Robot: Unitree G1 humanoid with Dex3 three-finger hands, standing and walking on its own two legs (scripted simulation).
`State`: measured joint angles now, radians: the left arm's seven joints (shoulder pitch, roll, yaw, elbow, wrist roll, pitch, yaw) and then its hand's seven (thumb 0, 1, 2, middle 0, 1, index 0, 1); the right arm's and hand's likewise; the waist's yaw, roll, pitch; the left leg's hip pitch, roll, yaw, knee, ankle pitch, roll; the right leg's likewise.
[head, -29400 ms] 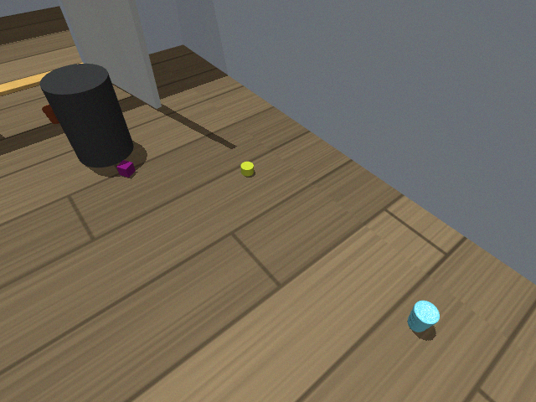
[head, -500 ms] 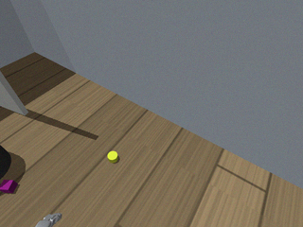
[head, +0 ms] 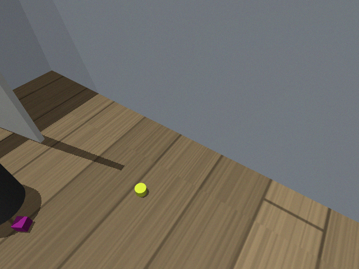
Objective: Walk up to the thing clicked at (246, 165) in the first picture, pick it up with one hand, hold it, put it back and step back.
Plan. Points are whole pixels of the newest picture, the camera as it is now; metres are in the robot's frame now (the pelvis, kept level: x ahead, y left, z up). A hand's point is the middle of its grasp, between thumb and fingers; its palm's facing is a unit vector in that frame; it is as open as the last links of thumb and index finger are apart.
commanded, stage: stand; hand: left
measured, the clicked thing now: (140, 189) +0.71 +0.27 -0.76
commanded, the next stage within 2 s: walk up in 0.70 s
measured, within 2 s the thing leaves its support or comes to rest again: neither
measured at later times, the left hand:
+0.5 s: hand out of the picture +0.08 +0.25 -0.16, palm faces -0.05 -0.94 -0.34, open 7.3 cm
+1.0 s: hand out of the picture +0.06 +0.30 -0.17, palm faces +0.06 -0.93 -0.36, open 7.3 cm
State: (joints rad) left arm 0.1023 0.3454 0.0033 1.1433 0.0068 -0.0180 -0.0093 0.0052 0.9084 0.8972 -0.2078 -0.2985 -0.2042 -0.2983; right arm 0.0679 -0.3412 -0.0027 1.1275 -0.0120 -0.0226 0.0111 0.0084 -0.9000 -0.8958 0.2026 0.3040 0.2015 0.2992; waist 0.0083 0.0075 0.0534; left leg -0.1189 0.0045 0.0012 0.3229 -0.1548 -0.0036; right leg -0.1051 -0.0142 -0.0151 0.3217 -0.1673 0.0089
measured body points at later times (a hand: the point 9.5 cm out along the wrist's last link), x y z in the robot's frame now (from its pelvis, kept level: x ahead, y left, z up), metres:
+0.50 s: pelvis +0.00 +0.00 +0.00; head +0.00 +0.00 +0.45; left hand +0.08 +0.30 -0.13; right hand +0.05 -0.31 -0.13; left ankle +0.02 +0.12 -0.75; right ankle +0.01 -0.12 -0.75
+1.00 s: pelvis +0.05 +0.02 -0.01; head +0.06 +0.03 +0.44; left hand +0.05 +0.35 -0.14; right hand +0.12 -0.30 -0.13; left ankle +0.08 +0.13 -0.74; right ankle +0.01 -0.12 -0.75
